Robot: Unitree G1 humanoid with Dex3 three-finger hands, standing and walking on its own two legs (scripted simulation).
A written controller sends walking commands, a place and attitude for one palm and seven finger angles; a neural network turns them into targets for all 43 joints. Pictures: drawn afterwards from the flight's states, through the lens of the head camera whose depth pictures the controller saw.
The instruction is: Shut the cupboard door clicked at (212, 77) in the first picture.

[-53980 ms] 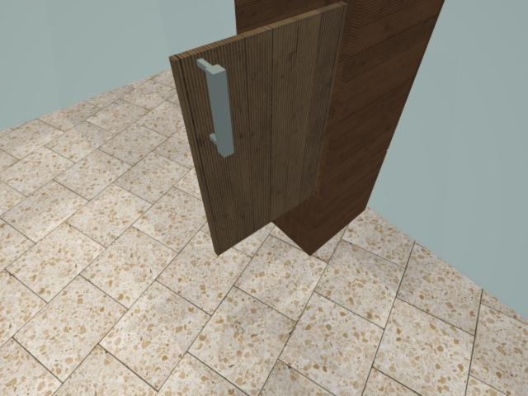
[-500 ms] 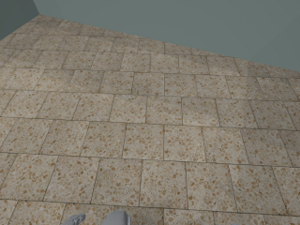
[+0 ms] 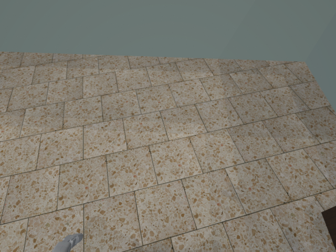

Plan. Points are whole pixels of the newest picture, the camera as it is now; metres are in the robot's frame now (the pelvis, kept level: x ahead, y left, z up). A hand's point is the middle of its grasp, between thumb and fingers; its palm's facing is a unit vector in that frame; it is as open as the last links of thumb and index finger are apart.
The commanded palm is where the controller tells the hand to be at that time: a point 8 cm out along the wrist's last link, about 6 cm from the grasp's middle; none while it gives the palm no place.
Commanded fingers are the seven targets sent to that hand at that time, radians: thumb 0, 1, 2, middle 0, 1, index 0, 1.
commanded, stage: turn to face it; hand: left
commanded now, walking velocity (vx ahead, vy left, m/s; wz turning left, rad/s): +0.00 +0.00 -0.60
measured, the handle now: out of the picture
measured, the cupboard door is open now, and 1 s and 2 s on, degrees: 22 22 22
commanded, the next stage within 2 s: take the last steps up to it in 1.90 s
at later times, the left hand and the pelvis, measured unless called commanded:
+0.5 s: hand (101, 236) +0.17 +0.20 -0.15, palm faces -0.27 -0.94 -0.18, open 7.4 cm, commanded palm none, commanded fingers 0.00 0.90 0.90 -0.20 -0.30 -0.20 -0.30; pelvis +0.02 +0.03 +0.02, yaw -17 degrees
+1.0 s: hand (124, 229) +0.20 +0.14 -0.16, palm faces -0.54 -0.82 -0.21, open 7.4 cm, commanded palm none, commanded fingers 0.00 0.90 0.90 -0.20 -0.30 -0.20 -0.30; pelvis +0.03 +0.02 +0.01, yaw -34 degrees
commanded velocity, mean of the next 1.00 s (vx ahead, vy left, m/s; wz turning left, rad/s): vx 0.00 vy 0.00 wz -0.60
